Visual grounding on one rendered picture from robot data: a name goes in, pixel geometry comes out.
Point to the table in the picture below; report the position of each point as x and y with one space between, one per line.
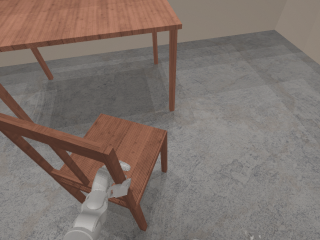
30 24

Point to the left robot forearm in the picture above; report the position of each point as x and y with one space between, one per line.
88 224

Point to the left robot hand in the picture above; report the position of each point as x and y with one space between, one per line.
103 182

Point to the right robot hand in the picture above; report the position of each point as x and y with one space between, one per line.
250 234

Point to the chair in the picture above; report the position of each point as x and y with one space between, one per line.
109 140

